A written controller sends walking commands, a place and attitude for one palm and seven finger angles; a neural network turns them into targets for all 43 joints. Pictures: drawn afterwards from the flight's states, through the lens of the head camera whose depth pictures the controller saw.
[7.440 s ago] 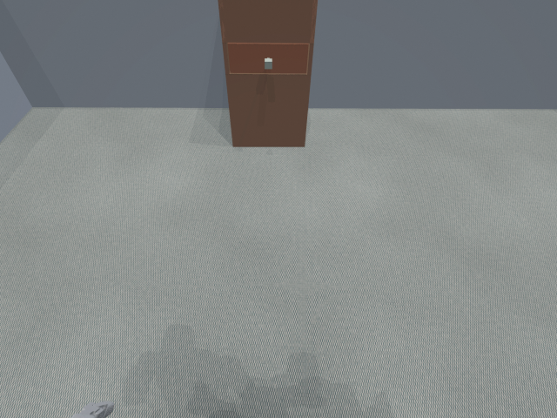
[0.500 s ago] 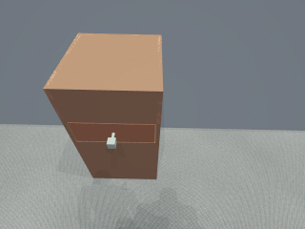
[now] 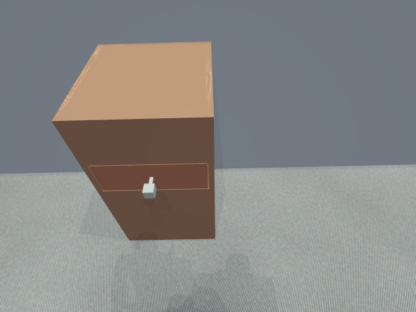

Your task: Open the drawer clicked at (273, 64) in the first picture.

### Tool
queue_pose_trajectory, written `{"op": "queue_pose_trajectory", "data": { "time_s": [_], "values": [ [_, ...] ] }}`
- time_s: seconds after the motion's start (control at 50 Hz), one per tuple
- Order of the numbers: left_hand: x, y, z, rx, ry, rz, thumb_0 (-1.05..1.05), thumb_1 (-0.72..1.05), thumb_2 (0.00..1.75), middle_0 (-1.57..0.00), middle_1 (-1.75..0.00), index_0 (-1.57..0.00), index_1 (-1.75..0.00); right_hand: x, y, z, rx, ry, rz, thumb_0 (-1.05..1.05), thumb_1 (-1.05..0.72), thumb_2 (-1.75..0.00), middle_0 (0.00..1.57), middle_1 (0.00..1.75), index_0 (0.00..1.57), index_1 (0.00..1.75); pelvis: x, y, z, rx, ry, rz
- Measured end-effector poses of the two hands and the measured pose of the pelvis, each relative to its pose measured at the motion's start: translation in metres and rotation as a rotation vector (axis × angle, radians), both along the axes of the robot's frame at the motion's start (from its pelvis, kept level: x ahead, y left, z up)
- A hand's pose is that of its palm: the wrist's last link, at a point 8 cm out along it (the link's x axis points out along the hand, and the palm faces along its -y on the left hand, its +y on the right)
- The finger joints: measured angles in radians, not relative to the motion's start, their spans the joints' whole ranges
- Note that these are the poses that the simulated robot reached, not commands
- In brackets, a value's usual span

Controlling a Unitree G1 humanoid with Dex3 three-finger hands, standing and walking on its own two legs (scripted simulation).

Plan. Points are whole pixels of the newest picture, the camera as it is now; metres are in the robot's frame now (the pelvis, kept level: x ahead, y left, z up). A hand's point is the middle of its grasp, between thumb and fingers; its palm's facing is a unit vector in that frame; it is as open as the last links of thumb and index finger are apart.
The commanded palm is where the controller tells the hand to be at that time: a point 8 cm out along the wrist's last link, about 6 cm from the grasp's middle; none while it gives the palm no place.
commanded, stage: raise the hand with hooked fingers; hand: left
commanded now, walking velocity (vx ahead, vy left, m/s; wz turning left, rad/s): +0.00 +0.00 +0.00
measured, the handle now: (150, 186) +0.53 +0.23 -0.23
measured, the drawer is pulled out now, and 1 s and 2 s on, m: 0.00 0.00 0.00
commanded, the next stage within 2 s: move the hooked fingers above the handle in 2.00 s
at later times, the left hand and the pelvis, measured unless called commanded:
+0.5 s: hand (125, 305) +0.15 +0.17 -0.06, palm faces -0.11 -0.25 -0.96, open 8.4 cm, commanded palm +0.14 +0.21 -0.01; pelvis -0.03 -0.04 -0.03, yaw -1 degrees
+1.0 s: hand (102, 266) +0.20 +0.21 -0.01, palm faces -0.06 -0.12 -0.99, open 11.4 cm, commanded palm +0.19 +0.22 +0.05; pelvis -0.03 -0.02 -0.02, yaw +0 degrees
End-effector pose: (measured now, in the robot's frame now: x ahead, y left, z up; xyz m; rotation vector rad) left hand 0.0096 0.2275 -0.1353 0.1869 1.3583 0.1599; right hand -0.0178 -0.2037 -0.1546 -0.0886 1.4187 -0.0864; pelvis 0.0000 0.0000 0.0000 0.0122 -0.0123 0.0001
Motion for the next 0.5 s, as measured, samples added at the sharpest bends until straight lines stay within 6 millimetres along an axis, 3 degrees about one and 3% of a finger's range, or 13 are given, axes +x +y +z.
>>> {"op": "queue_pose_trajectory", "data": {
  "time_s": [0.12,0.14,0.18,0.24,0.3,0.36,0.42,0.5],
  "values": [
    [-0.014,-0.016,-0.003,-0.017,0.036,0.024,0.0,0.91,0.9,-0.2,-0.3,-0.2,-0.3,0.008,-0.015,0.002,-0.02,0.003,0.003,0.0,-0.91,-0.9,0.2,0.3,0.2,0.3,0.003,-0.008,0.001,-0.005,0.009,0.005],
    [-0.007,-0.017,0.001,0.001,0.014,-0.03,0.01,0.92,0.9,-0.2,-0.3,-0.2,-0.3,0.013,-0.02,0.004,-0.038,-0.023,0.007,0.01,-0.92,-0.9,0.2,0.3,0.2,0.3,0.002,-0.009,0.0,-0.007,0.013,-0.003],
    [0.024,-0.007,0.025,0.105,-0.178,-0.113,0.03,0.93,0.89,-0.21,-0.31,-0.2,-0.3,0.029,-0.034,0.011,-0.096,-0.15,0.005,0.02,-0.93,-0.9,0.2,0.3,0.2,0.3,0.001,-0.012,-0.002,0.004,0.019,-0.011],
    [0.081,0.002,0.077,0.293,-0.464,-0.212,0.03,0.92,0.88,-0.21,-0.32,-0.21,-0.32,0.066,-0.054,0.018,-0.144,-0.354,-0.004,0.02,-0.93,-0.9,0.2,0.3,0.2,0.3,-0.004,-0.014,-0.004,0.012,0.037,0.008],
    [0.134,-0.003,0.129,0.523,-0.702,-0.425,0.03,0.87,0.86,-0.21,-0.35,-0.21,-0.34,0.114,-0.068,0.028,-0.159,-0.545,0.032,0.02,-0.92,-0.9,0.2,0.3,0.2,0.3,-0.012,-0.017,-0.009,0.014,0.076,0.015],
    [0.165,-0.016,0.159,0.752,-0.845,-0.625,0.02,0.81,0.84,-0.21,-0.38,-0.21,-0.38,0.158,-0.077,0.044,-0.159,-0.695,0.061,0.02,-0.92,-0.9,0.2,0.3,0.2,0.3,-0.02,-0.022,-0.016,0.024,0.119,0.001],
    [0.162,-0.033,0.156,0.867,-0.862,-0.776,0.01,0.74,0.82,-0.21,-0.42,-0.21,-0.41,0.19,-0.079,0.061,-0.138,-0.765,0.097,0.01,-0.92,-0.9,0.2,0.3,0.19,0.3,-0.025,-0.029,-0.021,0.037,0.149,-0.025],
    [0.126,-0.047,0.129,0.9,-0.788,-0.909,0.0,0.64,0.78,-0.22,-0.48,-0.22,-0.47,0.219,-0.074,0.072,-0.121,-0.784,0.197,0.01,-0.91,-0.9,0.19,0.3,0.19,0.3,-0.031,-0.039,-0.028,0.044,0.173,-0.024]
  ]
}}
